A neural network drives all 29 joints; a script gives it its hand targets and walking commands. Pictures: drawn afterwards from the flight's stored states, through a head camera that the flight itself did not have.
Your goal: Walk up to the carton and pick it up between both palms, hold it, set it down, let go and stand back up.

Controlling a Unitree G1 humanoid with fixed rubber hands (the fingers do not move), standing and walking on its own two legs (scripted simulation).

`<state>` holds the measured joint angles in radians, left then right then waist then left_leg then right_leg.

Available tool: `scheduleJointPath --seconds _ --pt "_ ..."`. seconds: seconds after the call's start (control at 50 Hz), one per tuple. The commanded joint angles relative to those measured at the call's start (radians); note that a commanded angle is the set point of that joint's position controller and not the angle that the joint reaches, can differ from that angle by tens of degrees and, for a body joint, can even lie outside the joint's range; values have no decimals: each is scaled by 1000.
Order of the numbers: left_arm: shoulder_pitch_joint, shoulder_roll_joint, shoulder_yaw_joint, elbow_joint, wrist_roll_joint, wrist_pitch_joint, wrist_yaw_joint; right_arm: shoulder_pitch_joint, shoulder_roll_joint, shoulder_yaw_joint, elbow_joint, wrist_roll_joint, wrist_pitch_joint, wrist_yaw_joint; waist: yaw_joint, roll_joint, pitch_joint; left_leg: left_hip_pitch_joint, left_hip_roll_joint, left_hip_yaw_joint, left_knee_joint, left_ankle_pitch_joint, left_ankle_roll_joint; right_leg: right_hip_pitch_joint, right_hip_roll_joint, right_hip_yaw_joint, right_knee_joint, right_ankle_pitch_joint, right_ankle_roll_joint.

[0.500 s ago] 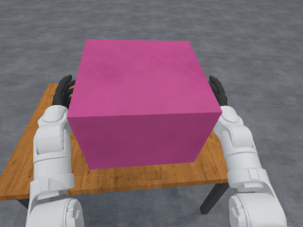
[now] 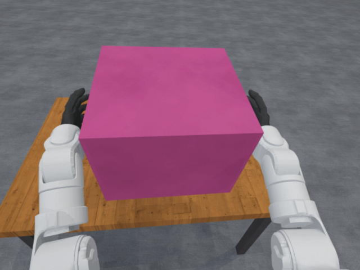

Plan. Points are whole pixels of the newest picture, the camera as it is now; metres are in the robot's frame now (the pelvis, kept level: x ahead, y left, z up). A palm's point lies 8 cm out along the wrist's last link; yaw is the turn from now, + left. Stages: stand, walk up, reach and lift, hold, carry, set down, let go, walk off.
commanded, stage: hold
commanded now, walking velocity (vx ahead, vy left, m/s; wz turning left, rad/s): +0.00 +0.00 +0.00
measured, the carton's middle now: (167, 121) +0.42 +0.01 +0.13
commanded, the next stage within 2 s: none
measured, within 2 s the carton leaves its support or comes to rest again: neither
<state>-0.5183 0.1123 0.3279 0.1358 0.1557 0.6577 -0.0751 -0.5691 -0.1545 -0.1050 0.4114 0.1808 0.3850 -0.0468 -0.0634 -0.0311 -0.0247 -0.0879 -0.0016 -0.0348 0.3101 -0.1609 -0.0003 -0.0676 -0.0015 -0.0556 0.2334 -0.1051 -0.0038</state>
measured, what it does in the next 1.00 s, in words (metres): stands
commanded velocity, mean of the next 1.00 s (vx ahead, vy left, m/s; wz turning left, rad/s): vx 0.00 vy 0.00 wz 0.00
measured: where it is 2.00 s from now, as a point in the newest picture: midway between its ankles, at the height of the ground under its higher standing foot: outside the picture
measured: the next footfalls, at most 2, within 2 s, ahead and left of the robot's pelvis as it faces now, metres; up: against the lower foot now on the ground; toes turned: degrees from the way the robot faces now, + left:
none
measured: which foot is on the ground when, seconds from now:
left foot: down 0.00-1.00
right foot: down 0.00-1.00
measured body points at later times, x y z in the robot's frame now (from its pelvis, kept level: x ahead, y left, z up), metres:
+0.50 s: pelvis +0.00 +0.00 +0.00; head -0.03 +0.02 +0.45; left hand +0.37 +0.20 +0.17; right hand +0.37 -0.19 +0.17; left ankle +0.01 +0.12 -0.75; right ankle +0.02 -0.12 -0.75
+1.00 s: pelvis +0.00 +0.00 +0.00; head -0.03 +0.02 +0.45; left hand +0.37 +0.21 +0.17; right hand +0.37 -0.19 +0.17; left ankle +0.01 +0.12 -0.75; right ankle +0.02 -0.12 -0.75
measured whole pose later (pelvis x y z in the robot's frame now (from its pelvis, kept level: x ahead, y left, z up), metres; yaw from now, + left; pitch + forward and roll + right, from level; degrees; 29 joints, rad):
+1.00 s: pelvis +0.00 +0.00 +0.00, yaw +0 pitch -4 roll -1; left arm -0.51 0.10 0.33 0.13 0.16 0.66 -0.08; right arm -0.57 -0.16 -0.10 0.41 0.19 0.39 -0.05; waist -0.06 -0.03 -0.02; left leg -0.08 0.00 -0.03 0.32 -0.17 0.00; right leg -0.06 0.00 -0.05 0.24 -0.11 0.00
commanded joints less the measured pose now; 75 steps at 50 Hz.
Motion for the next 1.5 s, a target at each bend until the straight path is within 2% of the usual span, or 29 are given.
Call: scheduleJointPath --seconds 0.0,0.06,0.1,0.12,0.14,0.18,0.24,0.28,0.3,0.42,0.46,0.48,0.52,0.56,0.58,0.66,0.7,0.74,0.76,0.78,0.8,0.96,1.14,1.18,1.26,1.34,1.36,1.42,1.48 --pt "-564 -482 -487 -142 -126 -60 -112 -698 440 387 -327 97 -52 110 0 70 -392 41 -40 25 -9 241 -41 182 51 9 18 177 -9" --pt "-550 -492 -509 -204 -140 -55 -119 -658 448 389 -333 100 -55 113 -14 54 -414 71 -36 22 -15 269 -41 188 55 12 18 199 -10" --pt "-536 -477 -476 -154 -117 -47 -120 -659 431 385 -307 95 -42 114 5 46 -343 37 -39 28 -25 242 -36 168 54 13 10 167 -13" --pt "-553 -478 -487 -183 -129 -48 -123 -661 439 384 -319 92 -46 112 -9 41 -373 32 -42 27 -28 224 -31 192 47 18 12 176 -12" --pt "-577 -479 -496 -212 -131 -54 -120 -673 450 400 -336 105 -55 113 5 66 -398 51 -39 27 -20 271 -41 189 56 11 29 204 -13" --pt "-555 -483 -503 -218 -142 -58 -115 -698 446 419 -393 119 -57 108 16 49 -440 50 -41 27 -1 304 -41 216 55 19 30 243 -11" --pt "-538 -475 -494 -212 -130 -60 -115 -691 455 422 -404 115 -57 100 16 30 -431 25 -50 32 -8 253 -32 237 47 27 29 248 -1" --pt "-572 -479 -514 -238 -139 -64 -113 -659 459 413 -364 111 -49 99 -11 65 -423 46 -48 28 -8 275 -40 219 49 23 32 253 -2" --pt "-577 -469 -494 -218 -132 -64 -119 -667 455 406 -346 108 -43 100 0 40 -395 23 -48 25 -12 248 -35 220 51 23 27 226 -3" --pt "-565 -474 -496 -187 -130 -46 -122 -655 447 390 -311 101 -42 106 -12 80 -377 43 -43 27 -28 221 -41 190 48 16 19 180 -10" --pt "-540 -459 -469 -162 -118 -43 -128 -670 453 394 -332 96 -42 104 4 38 -359 11 -50 32 -28 214 -27 215 42 23 17 199 -5" --pt "-569 -464 -488 -201 -125 -48 -127 -655 464 402 -330 96 -43 103 -11 49 -386 27 -51 30 -27 224 -29 225 44 25 24 212 -3" --pt "-596 -489 -501 -194 -135 -56 -125 -703 466 392 -340 102 -51 106 0 63 -388 33 -47 26 -16 236 -35 181 51 17 26 192 -8" --pt "-560 -454 -448 -110 -115 -49 -128 -712 451 384 -335 92 -45 106 13 30 -357 1 -53 34 -32 176 -19 207 40 25 14 177 3" --pt "-598 -469 -475 -170 -124 -62 -129 -713 482 403 -344 93 -50 103 8 27 -401 -2 -54 34 -30 171 -18 229 36 31 21 172 3" --pt "-601 -473 -474 -165 -128 -64 -127 -692 482 385 -325 87 -45 107 -6 32 -407 21 -52 31 -39 179 -20 219 43 20 18 183 4" --pt "-608 -459 -463 -153 -122 -65 -124 -700 470 389 -298 87 -44 108 12 35 -388 4 -50 30 -37 172 -20 207 43 22 25 164 -2" --pt "-611 -491 -502 -187 -136 -65 -117 -702 472 386 -319 95 -55 112 -4 84 -411 35 -45 24 -23 213 -41 177 51 8 27 158 -9" --pt "-604 -486 -499 -159 -130 -58 -115 -705 466 377 -312 92 -53 112 -15 77 -403 47 -44 25 -18 221 -40 165 50 6 20 158 -9" --pt "-583 -487 -483 -161 -124 -58 -117 -704 462 386 -307 95 -54 112 6 68 -405 43 -41 26 -18 228 -36 182 49 15 21 167 -9" --pt "-568 -480 -482 -155 -120 -54 -120 -665 457 380 -288 85 -49 111 -18 46 -380 45 -47 29 -27 214 -33 185 46 12 12 174 -2" --pt "-570 -489 -507 -207 -134 -57 -116 -681 454 387 -327 108 -57 117 2 92 -427 65 -35 18 -10 274 -48 173 59 14 23 184 -16" --pt "-574 -483 -488 -182 -122 -58 -118 -683 466 391 -327 94 -55 111 0 39 -389 27 -41 24 -25 228 -32 210 50 15 20 189 -3" --pt "-602 -488 -487 -175 -122 -55 -125 -690 460 386 -293 93 -51 111 -1 72 -370 32 -39 25 -29 207 -34 176 48 19 17 155 -13" --pt "-593 -487 -478 -134 -118 -51 -122 -700 468 365 -278 79 -51 117 -2 69 -361 14 -44 33 -45 144 -27 172 41 19 8 112 -12" --pt "-610 -472 -483 -183 -137 -71 -124 -724 485 410 -347 100 -61 102 11 33 -449 15 -53 32 -13 230 -25 242 45 20 35 242 2" --pt "-597 -463 -468 -150 -122 -70 -126 -707 472 394 -328 85 -54 98 -6 22 -401 11 -54 32 -23 203 -21 231 41 19 28 219 5" --pt "-612 -484 -477 -131 -124 -65 -126 -722 487 388 -306 81 -54 105 3 40 -392 8 -50 36 -36 146 -21 195 40 20 15 133 -1" --pt "-602 -458 -451 -124 -114 -66 -128 -718 476 394 -310 83 -50 105 11 34 -389 -7 -49 32 -25 193 -18 222 45 15 26 187 -1"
